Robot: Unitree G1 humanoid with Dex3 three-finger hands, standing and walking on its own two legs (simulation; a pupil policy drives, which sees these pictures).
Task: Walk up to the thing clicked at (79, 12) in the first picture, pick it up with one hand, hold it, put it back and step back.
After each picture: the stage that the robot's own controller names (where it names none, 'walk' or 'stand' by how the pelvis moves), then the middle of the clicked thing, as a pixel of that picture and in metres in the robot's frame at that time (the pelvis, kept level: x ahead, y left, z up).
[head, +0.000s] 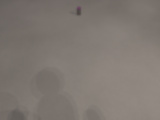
stand; (78, 11) +2.20 -0.02 -0.72
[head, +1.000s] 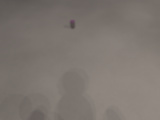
walk; (72, 24) +2.06 +0.19 -0.70
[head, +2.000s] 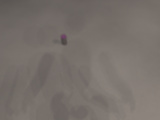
walk; (63, 39) +1.47 +0.25 -0.72
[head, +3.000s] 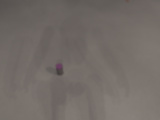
walk; (59, 69) +0.99 +0.22 -0.72
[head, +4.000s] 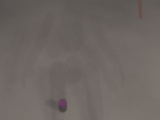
walk; (62, 105) +0.60 +0.13 -0.70
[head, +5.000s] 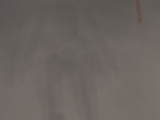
stand; out of the picture +0.37 +0.12 -0.70
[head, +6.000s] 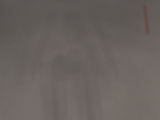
stand; out of the picture +0.34 +0.10 -0.72
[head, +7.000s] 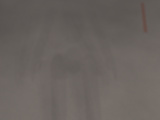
stand; out of the picture +0.35 +0.11 -0.73
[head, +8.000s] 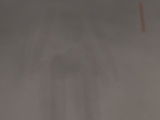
stand; out of the picture +0.34 +0.13 -0.73
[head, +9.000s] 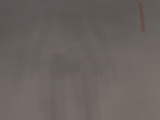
stand; out of the picture +0.33 +0.12 -0.73
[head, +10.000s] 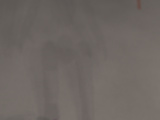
go down; out of the picture +0.35 +0.13 -0.69
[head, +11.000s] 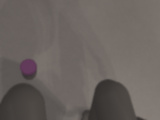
go down; (29, 70) +0.42 +0.17 -0.29
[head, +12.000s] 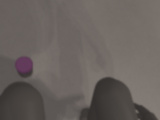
close in; (24, 67) +0.42 +0.17 -0.28
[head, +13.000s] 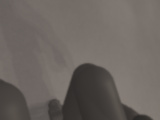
close; out of the picture +0.41 +0.21 -0.22
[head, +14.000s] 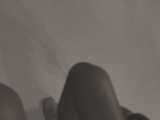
close; out of the picture +0.42 +0.22 -0.22
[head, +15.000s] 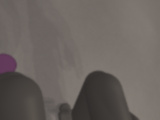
lift; (0, 71) +0.35 +0.20 -0.18
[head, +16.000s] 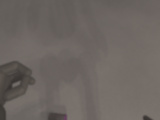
hold; (57, 118) +0.37 +0.12 -0.59
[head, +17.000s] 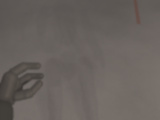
go down; out of the picture +0.38 +0.11 -0.71
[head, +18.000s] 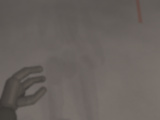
stand; out of the picture +0.42 +0.11 -0.70
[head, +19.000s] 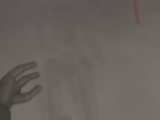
stand; out of the picture +0.46 +0.10 -0.70
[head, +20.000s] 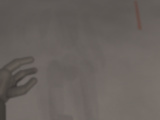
stand; out of the picture +0.49 +0.09 -0.72
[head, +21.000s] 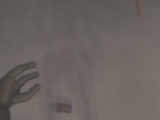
stand; (64, 108) +0.55 +0.09 -0.70
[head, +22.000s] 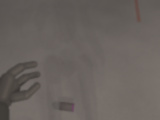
stand; (66, 106) +0.59 +0.08 -0.71
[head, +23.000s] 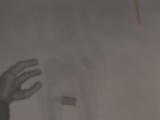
stand; (69, 101) +0.66 +0.07 -0.71
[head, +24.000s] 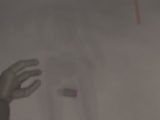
stand; (70, 93) +0.73 +0.05 -0.71
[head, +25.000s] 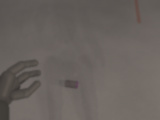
stand; (71, 84) +0.81 +0.04 -0.71
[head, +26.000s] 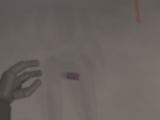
stand; (72, 76) +0.90 +0.03 -0.71
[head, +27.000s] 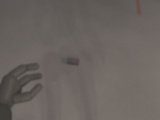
stand; (73, 61) +0.99 +0.02 -0.69
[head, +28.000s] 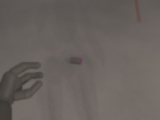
stand; (76, 60) +1.09 +0.00 -0.70
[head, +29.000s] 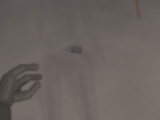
stand; (76, 49) +1.20 -0.02 -0.70
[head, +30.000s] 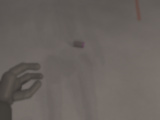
stand; (78, 44) +1.30 -0.04 -0.70
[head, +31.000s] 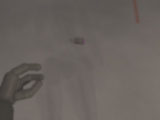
stand; (79, 41) +1.40 -0.05 -0.71
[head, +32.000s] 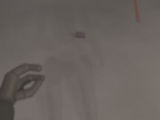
stand; (80, 35) +1.51 -0.07 -0.71
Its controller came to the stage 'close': yes
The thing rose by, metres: 0.25
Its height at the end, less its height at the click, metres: -0.02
